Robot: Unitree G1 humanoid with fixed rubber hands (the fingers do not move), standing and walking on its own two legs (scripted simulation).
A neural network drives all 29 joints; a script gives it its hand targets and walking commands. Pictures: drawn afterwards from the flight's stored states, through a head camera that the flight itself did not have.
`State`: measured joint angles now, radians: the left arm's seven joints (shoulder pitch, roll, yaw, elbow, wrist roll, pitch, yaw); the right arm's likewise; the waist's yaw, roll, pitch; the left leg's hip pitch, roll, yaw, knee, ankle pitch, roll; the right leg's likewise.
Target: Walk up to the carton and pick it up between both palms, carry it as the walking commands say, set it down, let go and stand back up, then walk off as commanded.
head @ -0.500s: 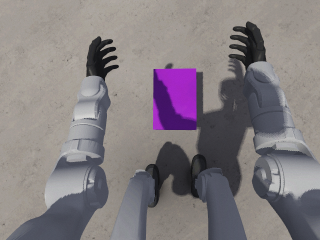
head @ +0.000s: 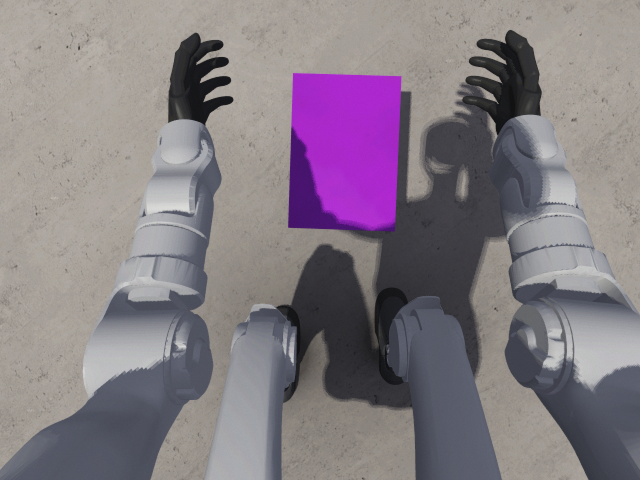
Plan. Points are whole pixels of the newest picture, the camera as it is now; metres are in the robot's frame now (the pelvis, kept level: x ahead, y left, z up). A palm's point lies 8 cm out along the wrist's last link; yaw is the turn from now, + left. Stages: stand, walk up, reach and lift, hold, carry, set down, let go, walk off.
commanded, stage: reach and lift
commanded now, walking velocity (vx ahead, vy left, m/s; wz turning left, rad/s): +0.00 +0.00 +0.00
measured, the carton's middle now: (341, 163) +0.50 -0.02 -0.44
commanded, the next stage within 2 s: none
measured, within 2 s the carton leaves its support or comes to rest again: leaves its support in 1.96 s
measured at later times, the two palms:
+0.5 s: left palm (236, 150) +0.50 +0.14 -0.29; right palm (458, 141) +0.50 -0.19 -0.29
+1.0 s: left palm (244, 155) +0.51 +0.15 -0.37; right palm (442, 143) +0.51 -0.19 -0.36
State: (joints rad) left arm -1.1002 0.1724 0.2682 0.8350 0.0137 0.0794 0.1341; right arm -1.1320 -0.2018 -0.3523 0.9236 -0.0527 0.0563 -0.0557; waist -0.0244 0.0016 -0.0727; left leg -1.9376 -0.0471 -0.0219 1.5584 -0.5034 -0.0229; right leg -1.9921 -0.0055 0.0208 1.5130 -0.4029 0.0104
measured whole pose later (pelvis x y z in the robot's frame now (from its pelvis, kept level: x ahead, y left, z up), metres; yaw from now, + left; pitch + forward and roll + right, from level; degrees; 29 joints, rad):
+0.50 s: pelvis -0.05 +0.00 -0.12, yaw +0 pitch +30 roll +1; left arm -1.43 0.32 0.06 0.91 -0.22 0.13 0.20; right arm -1.46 -0.36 -0.10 0.98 0.23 0.11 -0.16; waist -0.02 -0.01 0.52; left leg -2.00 -0.06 -0.02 2.06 -0.59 -0.04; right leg -2.07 0.00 0.02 2.00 -0.47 0.01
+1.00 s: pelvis -0.04 +0.00 -0.18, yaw +0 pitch +32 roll +0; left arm -1.54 0.34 0.01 1.17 -0.25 0.02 0.15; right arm -1.59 -0.39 -0.07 1.25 0.26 -0.01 -0.11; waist -0.02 0.01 0.52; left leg -2.18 -0.07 -0.01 2.24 -0.62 -0.03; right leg -2.25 -0.01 0.02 2.17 -0.49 0.02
